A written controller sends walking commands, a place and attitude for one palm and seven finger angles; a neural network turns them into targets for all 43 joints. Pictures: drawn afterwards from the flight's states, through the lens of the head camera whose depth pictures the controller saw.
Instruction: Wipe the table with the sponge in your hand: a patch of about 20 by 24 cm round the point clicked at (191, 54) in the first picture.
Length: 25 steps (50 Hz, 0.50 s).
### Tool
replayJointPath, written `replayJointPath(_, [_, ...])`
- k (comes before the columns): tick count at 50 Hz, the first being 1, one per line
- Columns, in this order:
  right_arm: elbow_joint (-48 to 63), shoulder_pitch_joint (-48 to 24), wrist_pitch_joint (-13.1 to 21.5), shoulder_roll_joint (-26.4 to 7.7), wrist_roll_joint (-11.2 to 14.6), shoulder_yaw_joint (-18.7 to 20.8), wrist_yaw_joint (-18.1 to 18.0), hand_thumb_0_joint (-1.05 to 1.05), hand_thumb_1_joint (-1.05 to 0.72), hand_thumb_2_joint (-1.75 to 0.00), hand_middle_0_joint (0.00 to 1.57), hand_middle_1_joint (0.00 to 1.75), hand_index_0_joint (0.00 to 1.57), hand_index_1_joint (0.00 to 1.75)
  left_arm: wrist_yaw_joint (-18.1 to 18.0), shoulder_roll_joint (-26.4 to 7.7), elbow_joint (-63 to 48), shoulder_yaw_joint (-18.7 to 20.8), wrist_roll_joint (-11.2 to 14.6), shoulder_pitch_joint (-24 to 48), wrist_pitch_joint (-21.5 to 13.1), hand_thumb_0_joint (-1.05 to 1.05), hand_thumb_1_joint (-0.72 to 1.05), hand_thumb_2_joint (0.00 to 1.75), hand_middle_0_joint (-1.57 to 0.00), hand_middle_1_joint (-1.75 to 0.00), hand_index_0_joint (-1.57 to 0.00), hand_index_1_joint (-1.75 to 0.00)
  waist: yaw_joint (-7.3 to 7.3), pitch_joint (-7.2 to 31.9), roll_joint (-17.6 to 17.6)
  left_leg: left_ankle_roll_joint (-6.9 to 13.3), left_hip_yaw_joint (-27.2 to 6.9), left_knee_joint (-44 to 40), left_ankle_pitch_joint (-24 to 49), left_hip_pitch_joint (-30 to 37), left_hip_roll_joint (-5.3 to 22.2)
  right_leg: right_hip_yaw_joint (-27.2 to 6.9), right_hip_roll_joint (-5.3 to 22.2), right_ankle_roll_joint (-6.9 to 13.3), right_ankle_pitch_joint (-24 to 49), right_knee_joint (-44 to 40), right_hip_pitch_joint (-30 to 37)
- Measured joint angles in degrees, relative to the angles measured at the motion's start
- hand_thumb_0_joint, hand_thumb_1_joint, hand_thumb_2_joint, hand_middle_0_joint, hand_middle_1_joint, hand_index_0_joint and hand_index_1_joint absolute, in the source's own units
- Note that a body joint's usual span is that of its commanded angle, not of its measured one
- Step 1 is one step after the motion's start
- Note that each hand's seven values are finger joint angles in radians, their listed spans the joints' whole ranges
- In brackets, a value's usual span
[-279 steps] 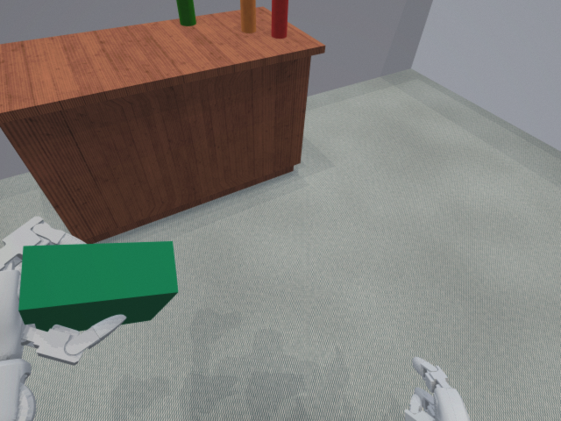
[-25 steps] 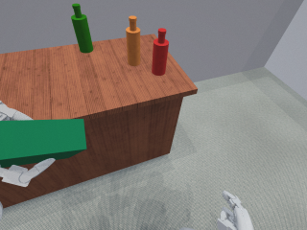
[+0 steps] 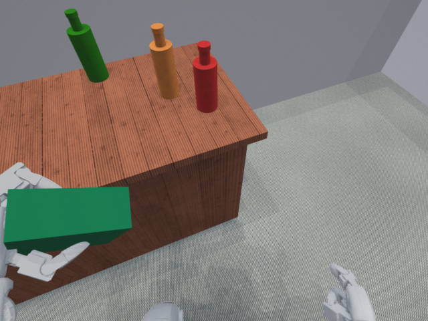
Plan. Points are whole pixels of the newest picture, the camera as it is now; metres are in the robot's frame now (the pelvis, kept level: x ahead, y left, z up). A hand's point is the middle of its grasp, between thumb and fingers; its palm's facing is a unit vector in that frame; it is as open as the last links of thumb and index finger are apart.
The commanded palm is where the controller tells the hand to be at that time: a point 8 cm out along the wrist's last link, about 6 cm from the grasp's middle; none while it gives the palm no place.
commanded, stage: take the last steps up to it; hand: left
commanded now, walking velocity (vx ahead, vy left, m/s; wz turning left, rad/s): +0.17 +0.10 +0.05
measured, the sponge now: (86, 220) +0.24 +0.19 +0.13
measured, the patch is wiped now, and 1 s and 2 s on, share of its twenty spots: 0.00 0.00 0.00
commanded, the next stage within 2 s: come to a stop and stand still in 0.20 s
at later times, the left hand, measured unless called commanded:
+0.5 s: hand (49, 185) +0.27 +0.24 +0.16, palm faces +0.38 -0.80 -0.46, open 10.0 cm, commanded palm +0.22 +0.28 +0.17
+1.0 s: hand out of the picture +0.24 +0.31 +0.18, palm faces +0.51 -0.74 -0.43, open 10.0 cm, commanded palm +0.16 +0.30 +0.17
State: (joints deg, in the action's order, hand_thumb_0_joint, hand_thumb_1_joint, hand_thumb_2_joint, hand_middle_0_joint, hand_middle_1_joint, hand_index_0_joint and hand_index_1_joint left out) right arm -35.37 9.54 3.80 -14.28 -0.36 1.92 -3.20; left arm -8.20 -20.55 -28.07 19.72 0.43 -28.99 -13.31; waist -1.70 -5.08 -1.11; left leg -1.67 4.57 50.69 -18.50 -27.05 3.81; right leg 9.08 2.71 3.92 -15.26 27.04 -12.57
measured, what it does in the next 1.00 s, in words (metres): steps on the spot: left foot, then right foot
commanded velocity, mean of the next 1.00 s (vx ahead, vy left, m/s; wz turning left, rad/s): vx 0.00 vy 0.05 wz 0.01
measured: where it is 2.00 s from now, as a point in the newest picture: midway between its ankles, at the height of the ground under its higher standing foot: outside the picture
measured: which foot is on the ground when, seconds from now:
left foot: up 0.00-0.14, down 0.16-0.54, up 0.56-0.86, down 0.88-1.00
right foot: down 0.00-0.18, up 0.20-0.48, down 0.50-1.00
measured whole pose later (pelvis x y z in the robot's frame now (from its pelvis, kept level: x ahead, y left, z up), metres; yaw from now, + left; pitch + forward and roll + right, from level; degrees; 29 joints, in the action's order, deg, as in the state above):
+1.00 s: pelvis +0.00 +0.01 -0.01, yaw +1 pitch -2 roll +1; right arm -33.8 11.8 7.7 -12.8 0.4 1.5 -1.9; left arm -7.2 -28.5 -19.2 28.4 2.5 -15.4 -16.0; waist 2.2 -6.3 -3.7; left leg 0.6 3.8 29.6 -14.6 -13.4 0.1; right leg 5.4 2.4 1.6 -7.5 27.9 -18.9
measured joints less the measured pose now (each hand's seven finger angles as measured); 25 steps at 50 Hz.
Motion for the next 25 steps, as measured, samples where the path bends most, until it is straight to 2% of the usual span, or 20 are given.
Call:
replayJointPath(4, [1.76, 1.16, 0.04, -0.36, 0.02, 1.09, -0.23, 0.02, -0.91, -0.9, 0.2, 0.3, 0.2, 0.3, -0.42, -2.04, -3.95, 0.84, 0.35, -2.29, -0.15, -0.01, -0.49, 1.01, -0.74, -1.37, -0.75, -1.36, 0.39, -0.68, -0.93, 0.63, 1.74, -11.93, 1.71, 3.58, -0.4, -0.13, 0.08, -0.68, -1.48, 0.41, 1.51])
replayJointPath(8, [2.66, 2.74, 0.01, -0.32, 0.19, 1.32, -0.47, 0.02, -0.91, -0.9, 0.2, 0.3, 0.2, 0.3, -1.07, -2.98, -6.34, 1.99, 0.84, -2.71, -0.23, -0.01, -0.49, 1.01, -0.74, -1.37, -0.75, -1.36, 1.25, 0.48, -0.32, 1.56, 3.44, -22.74, 8.15, 10.19, -1.57, -0.42, -0.09, -2.11, -5.8, 5.55, 1.94])
replayJointPath(10, [2.05, 2.36, -0.18, 1.28, 0.51, 1.31, -0.64, 0.02, -0.91, -0.9, 0.2, 0.3, 0.2, 0.3, -1.29, -3.47, -4.87, 2.43, 1.01, -0.46, -0.35, -0.01, -0.49, 1.01, -0.74, -1.37, -0.75, -1.36, 1.84, 0.82, -1.9, 2.91, 4.52, -20.69, 7.05, 10.49, -2.78, -2.72, 1.24, -3.07, -10.75, 13.17, -0.31])
replayJointPath(12, [1.47, 1.93, 0.02, 2.89, 0.58, 0.46, -0.48, 0.02, -0.91, -0.9, 0.2, 0.3, 0.2, 0.3, -1.2, -3.18, -1.63, 2.4, 0.93, 2.16, -0.24, -0.01, -0.49, 1.01, -0.74, -1.37, -0.75, -1.36, 1.87, 1.51, -1.7, 3.63, 4.46, -19.47, 5.39, 10.55, -2.77, -4.76, 0.45, -3.71, -15.6, 23.37, -4.2])
replayJointPath(15, [0.7, 1.58, 0.87, 5.18, 0.63, -1.37, 0.22, 0.02, -0.91, -0.9, 0.2, 0.3, 0.2, 0.3, -0.93, -2.42, 1.65, 2.03, 0.57, 4.63, 1.2, -0.01, -0.49, 1.01, -0.74, -1.37, -0.75, -1.36, 1.38, 2.26, -0.46, 3.62, 3.23, -20.66, 5.6, 11.08, -2.2, -4.89, 0.05, -4.69, -14.08, 30.95, -8.84])
replayJointPath(19, [0.62, 1.77, 2.11, 7.25, 0.35, -3.49, 1.19, 0.02, -0.91, -0.9, 0.2, 0.3, 0.2, 0.3, -0.37, -1.0, -0.14, 1.02, 0.71, 3.44, 2.49, -0.01, -0.49, 1.01, -0.74, -1.37, -0.75, -1.36, 1.75, 2.09, 0.23, 2.99, 2.64, -23.0, 6.55, 11.98, -1.74, -4.78, 0.91, -5.62, -8.46, 24.84, -10.28])
replayJointPath(24, [0.51, 1.98, 3.48, 8.02, -0.06, -5.01, 1.25, 0.02, -0.9, -0.9, 0.21, 0.3, 0.21, 0.3, -0.32, -1.43, -3.53, 0.07, 0.95, 0.59, 2.75, -0.01, -0.49, 1.01, -0.74, -1.37, -0.75, -1.36, 2.74, 1.03, 0.54, 1.29, 2.14, -22.44, 5.98, 12.18, -1.07, -4.19, -0.15, -6.18, -3.8, 8.73, -5.17])
replayJointPath(25, [0.46, 1.91, 3.53, 7.88, -0.03, -5.09, 1.17, 0.02, -0.9, -0.9, 0.21, 0.3, 0.21, 0.3, -0.44, -1.66, -3.46, 0.2, 0.87, 0.47, 2.64, -0.01, -0.49, 1.01, -0.74, -1.37, -0.75, -1.36, 2.97, 0.86, 0.68, 0.83, 2.08, -21.42, 5.38, 11.94, -0.86, -3.94, -0.51, -5.57, -0.83, 5.38, -3.67])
